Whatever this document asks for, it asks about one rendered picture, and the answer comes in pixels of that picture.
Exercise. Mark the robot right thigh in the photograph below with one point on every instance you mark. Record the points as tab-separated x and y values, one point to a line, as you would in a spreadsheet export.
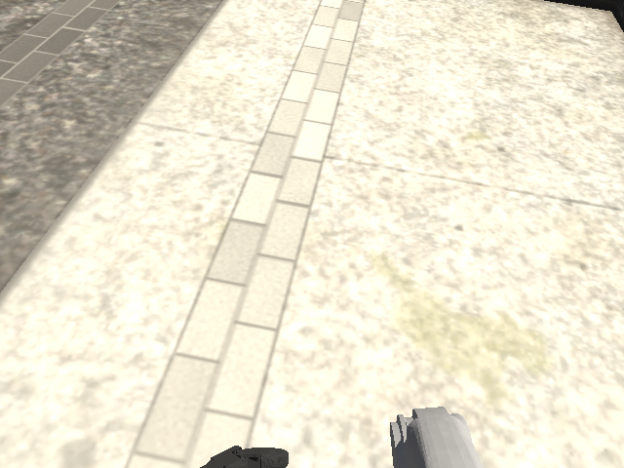
432	438

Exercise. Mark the right robot shin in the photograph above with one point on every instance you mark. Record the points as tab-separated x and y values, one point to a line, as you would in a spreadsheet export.
463	420

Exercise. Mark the robot left hand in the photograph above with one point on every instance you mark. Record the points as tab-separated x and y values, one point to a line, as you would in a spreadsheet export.
236	457

